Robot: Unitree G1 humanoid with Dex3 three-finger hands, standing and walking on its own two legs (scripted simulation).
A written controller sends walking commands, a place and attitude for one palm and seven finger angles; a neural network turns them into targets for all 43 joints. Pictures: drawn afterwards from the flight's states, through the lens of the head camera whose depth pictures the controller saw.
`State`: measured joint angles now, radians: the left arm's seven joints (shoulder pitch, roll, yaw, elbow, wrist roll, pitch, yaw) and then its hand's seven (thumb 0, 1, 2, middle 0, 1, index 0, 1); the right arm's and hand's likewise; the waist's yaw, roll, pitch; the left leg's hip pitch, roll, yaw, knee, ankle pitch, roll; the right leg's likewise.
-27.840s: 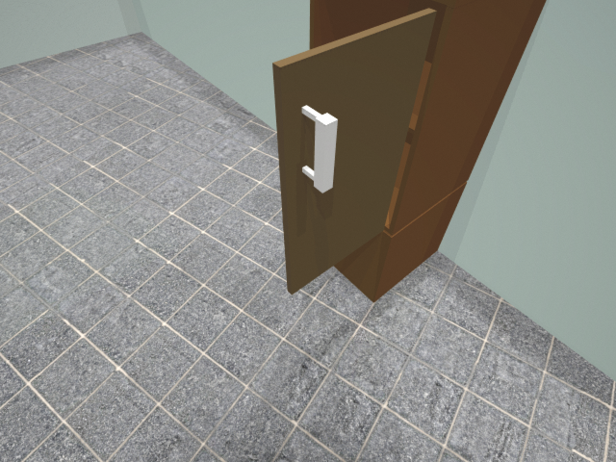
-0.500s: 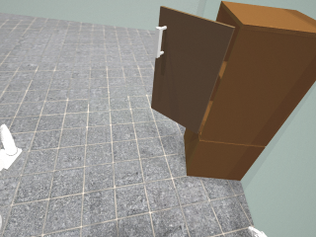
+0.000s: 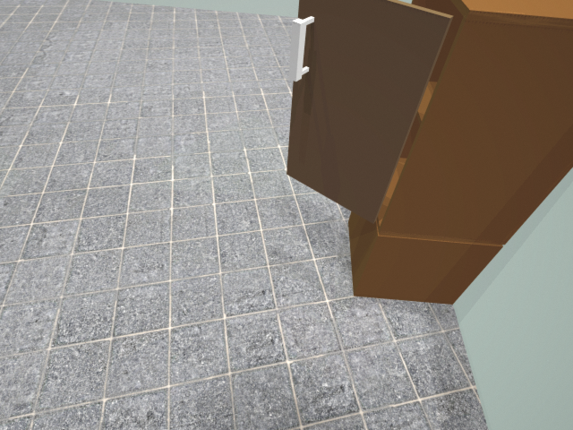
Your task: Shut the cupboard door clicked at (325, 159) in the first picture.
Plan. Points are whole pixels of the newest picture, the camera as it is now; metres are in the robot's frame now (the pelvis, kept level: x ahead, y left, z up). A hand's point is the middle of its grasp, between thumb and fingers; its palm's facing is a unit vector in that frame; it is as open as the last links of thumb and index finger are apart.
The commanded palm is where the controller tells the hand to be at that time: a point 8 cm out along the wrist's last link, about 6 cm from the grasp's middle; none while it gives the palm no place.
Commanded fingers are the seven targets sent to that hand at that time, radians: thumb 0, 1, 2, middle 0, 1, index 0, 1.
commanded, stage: let the arm hang, fingers relaxed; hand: left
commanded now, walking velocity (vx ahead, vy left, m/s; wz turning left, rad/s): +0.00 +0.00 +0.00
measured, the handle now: (302, 48) +0.92 -0.01 +0.12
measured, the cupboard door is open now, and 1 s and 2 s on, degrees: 55 55 55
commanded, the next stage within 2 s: look to check the result in 0.82 s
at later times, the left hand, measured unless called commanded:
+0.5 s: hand out of the picture -0.03 +0.19 -0.16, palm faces +0.00 -0.98 -0.20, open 7.4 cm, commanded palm none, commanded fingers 0.00 0.90 0.90 -0.20 -0.30 -0.20 -0.30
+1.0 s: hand out of the picture -0.02 +0.18 -0.16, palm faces -0.01 -0.99 -0.17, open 7.4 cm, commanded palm none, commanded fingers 0.00 0.90 0.90 -0.20 -0.30 -0.20 -0.30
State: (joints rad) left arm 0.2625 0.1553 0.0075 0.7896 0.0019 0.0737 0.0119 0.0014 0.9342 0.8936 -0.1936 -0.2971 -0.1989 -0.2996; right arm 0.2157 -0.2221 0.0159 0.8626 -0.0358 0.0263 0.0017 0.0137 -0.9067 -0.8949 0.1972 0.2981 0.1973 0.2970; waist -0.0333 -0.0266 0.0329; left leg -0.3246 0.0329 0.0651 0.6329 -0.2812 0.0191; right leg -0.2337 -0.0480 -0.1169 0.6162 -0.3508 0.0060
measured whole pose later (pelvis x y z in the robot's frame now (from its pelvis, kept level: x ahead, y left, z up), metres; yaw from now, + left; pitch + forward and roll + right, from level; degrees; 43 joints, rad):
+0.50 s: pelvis +0.00 +0.02 +0.02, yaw -2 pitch -2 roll +0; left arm 0.33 0.16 0.00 1.17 0.01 0.01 0.03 0.01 0.91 0.89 -0.19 -0.30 -0.20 -0.30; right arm 0.30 -0.14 0.00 1.13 -0.01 0.02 -0.02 0.01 -0.91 -0.89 0.20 0.30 0.20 0.30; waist 0.00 0.01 0.02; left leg -0.20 0.01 0.12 0.41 -0.18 0.04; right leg -0.13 -0.06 -0.08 0.40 -0.23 0.03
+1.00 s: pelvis +0.00 +0.02 +0.02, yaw -3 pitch -2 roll +0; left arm 0.33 0.12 0.01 1.16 0.01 0.00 0.04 0.01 0.91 0.89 -0.19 -0.30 -0.20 -0.30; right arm 0.33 -0.12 -0.01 1.14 -0.01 0.02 -0.03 0.01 -0.91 -0.90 0.19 0.30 0.19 0.30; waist -0.01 0.00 0.03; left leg -0.21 0.02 0.12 0.42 -0.18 0.04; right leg -0.15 -0.05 -0.07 0.41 -0.23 0.03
